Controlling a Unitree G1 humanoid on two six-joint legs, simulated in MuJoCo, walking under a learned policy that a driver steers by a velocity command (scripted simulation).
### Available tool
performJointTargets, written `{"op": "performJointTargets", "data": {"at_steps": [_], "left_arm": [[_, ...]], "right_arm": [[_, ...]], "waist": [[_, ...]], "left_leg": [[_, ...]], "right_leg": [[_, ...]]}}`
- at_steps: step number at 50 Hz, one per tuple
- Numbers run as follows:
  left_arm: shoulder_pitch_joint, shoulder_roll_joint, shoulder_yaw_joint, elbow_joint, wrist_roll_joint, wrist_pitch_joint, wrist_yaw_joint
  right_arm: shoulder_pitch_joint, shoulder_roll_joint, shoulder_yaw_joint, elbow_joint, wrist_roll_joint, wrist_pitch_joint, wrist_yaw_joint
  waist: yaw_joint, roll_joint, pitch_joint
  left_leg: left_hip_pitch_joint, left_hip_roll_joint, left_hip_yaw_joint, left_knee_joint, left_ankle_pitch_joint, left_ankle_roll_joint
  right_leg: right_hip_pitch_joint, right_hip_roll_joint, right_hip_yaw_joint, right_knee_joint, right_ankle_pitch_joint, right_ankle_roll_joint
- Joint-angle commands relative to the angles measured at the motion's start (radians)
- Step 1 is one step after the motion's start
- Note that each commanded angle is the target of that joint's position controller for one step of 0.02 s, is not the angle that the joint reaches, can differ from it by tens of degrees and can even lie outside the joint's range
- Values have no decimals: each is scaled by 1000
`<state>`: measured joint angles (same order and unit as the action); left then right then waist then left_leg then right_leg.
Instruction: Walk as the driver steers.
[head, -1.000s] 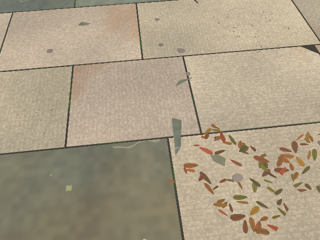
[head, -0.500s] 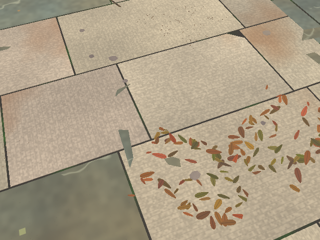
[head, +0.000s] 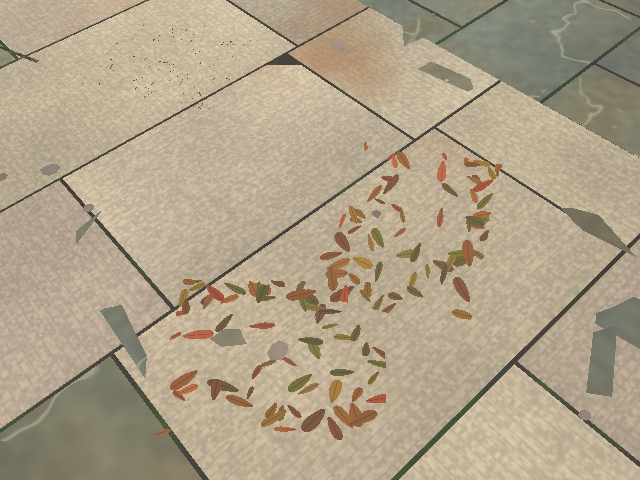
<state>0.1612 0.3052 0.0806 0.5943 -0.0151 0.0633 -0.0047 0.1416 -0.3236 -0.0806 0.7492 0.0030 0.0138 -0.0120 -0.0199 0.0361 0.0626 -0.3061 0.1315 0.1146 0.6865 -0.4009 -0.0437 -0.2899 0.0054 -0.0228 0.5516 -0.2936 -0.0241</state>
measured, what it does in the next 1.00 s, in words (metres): walks ahead: left foot, then right foot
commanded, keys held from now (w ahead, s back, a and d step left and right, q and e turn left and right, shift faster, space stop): w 0.80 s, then no key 0.20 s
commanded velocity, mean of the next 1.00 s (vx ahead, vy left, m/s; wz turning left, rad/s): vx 0.37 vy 0.00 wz -0.10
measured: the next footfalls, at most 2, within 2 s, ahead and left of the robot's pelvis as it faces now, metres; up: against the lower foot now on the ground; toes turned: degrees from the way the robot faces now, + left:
left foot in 0.50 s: +0.27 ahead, +0.13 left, +0.00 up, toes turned -2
right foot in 1.00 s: +0.58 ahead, -0.10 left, +0.00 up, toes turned -4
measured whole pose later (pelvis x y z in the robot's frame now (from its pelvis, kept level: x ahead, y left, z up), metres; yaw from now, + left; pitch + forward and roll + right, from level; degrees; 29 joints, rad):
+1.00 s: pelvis +0.39 +0.02 +0.00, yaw -3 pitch +2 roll +2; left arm 0.05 0.25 0.03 0.65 0.01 -0.10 -0.04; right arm 0.38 -0.30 -0.04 0.86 0.01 -0.04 -0.01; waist -0.08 -0.03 0.04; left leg 0.04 -0.04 0.03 0.37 -0.43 0.02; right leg -0.51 -0.01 0.00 0.46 0.09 -0.05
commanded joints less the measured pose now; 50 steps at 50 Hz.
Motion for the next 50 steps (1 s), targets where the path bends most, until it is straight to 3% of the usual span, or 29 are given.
{"op": "performJointTargets", "data": {"at_steps": [1,2,3,4,5,8,15,20,22,24,25,26,27,28,29,30,31,32,35,38,42,45,47,48,49,50], "left_arm": [[187,213,58,-38,24,-52,4],[171,170,40,-12,19,-71,2],[130,143,30,-4,10,-80,6],[101,124,18,-1,6,-85,11],[93,122,12,-1,10,-90,16],[113,123,12,6,21,-114,23],[161,159,23,57,7,-131,15],[203,165,26,99,-4,-125,9],[204,168,28,108,-6,-120,7],[185,163,24,111,-5,-112,7],[192,127,10,113,3,-112,9],[189,65,-16,83,26,-113,13],[262,13,-28,50,6,-135,17],[212,120,-4,66,-15,-149,15],[147,147,4,54,-28,-156,7],[123,129,-1,57,-19,-157,7],[102,118,0,55,-4,-156,5],[113,103,0,59,-1,-151,2],[119,69,-7,63,7,-133,2],[34,46,-16,34,13,-136,4],[-108,6,-33,2,12,-157,-16],[-151,15,-29,-12,11,-170,-38],[-109,48,-15,-2,16,-173,-45],[-49,73,-5,17,22,-173,-44],[62,98,9,54,29,-175,-38],[146,151,21,73,40,-175,-27]], "right_arm": [[-75,-105,-20,-110,-1,-27,3],[-87,-120,-28,-110,17,-32,10],[-73,-117,-31,-87,15,-36,11],[-68,-124,-33,-78,6,-39,12],[-54,-119,-33,-67,4,-46,16],[-38,-97,-28,-45,8,-71,25],[-105,-54,-2,-60,13,-88,37],[-149,-54,11,-86,20,-106,55],[-123,-69,10,-86,23,-113,61],[-15,-91,-3,-54,20,-117,56],[115,-132,-23,-18,18,-119,46],[282,-211,-40,3,5,-119,37],[323,-276,-51,20,-5,-120,48],[283,-174,-25,11,11,-122,52],[226,-131,-10,1,10,-120,48],[174,-110,-2,-12,2,-116,46],[140,-89,5,-18,-4,-113,46],[121,-81,10,-22,-12,-115,42],[128,-88,9,-10,-2,-126,36],[154,-105,5,9,2,-120,26],[202,-119,6,34,6,-102,12],[248,-128,6,63,8,-81,4],[226,-138,1,64,10,-71,-1],[205,-147,-3,60,11,-67,-3],[175,-142,-1,53,13,-62,-5],[197,-109,11,40,-2,-63,-5]], "waist": [[119,-219,-213],[93,-202,-152],[73,-183,-103],[64,-208,-61],[51,-217,-44],[45,-165,-40],[79,-148,-2],[95,-133,27],[75,-141,18],[7,-136,-32],[-48,-102,-117],[-106,56,-265],[-56,327,-329],[-77,177,-245],[-63,121,-145],[-40,47,-104],[-24,30,-64],[-2,55,-61],[18,46,-47],[0,20,-22],[-50,18,12],[-56,35,-10],[-16,59,-44],[21,69,-80],[85,50,-143],[111,-19,-248]], "left_leg": [[-412,-71,-131,455,-248,-4],[-437,-42,-149,448,-152,22],[-441,-30,-147,413,-64,31],[-441,-27,-148,376,16,26],[-416,-33,-141,367,86,23],[-413,-42,-136,275,231,19],[-337,-55,-135,-21,331,-5],[-287,-64,-125,-119,284,34],[-225,-72,-115,-148,258,62],[-41,-113,-73,-203,263,95],[152,-107,-89,-208,261,124],[394,93,-332,-230,225,198],[604,251,-801,-393,-35,335],[556,244,-807,-447,-175,317],[468,219,-674,-445,-138,283],[381,177,-578,-455,-39,265],[309,141,-507,-478,54,262],[255,115,-451,-502,125,256],[201,89,-340,-546,319,276],[212,65,-252,-559,472,268],[192,23,-154,-544,613,229],[268,47,-153,-470,713,210],[325,68,-172,-394,774,187],[343,63,-176,-323,859,173],[335,26,-154,-187,913,147],[238,-33,-125,5,764,104]], "right_leg": [[333,-390,548,-273,130,-333],[303,-329,485,-310,-146,-269],[269,-282,446,-338,-278,-217],[245,-259,420,-369,-279,-197],[221,-237,393,-392,-250,-187],[247,-219,329,-420,-110,-184],[209,-234,257,-430,-18,-192],[217,-261,247,-392,18,-196],[228,-273,254,-363,59,-184],[198,-236,215,-245,236,-148],[143,-174,154,-62,353,-115],[-20,-89,76,285,191,-58],[-357,70,88,581,-274,2],[-474,14,174,694,-262,0],[-520,-38,150,703,-167,-19],[-494,-82,123,671,-79,-21],[-473,-109,115,617,-16,-15],[-421,-129,114,589,30,-9],[-406,-136,86,524,95,24],[-440,-134,67,354,217,50],[-330,-78,7,74,401,45],[-270,-38,10,-25,442,20],[-217,-22,29,-58,392,-13],[-148,-3,24,-67,367,-31],[-6,15,5,-118,428,-55],[215,-71,60,-88,749,-93]]}}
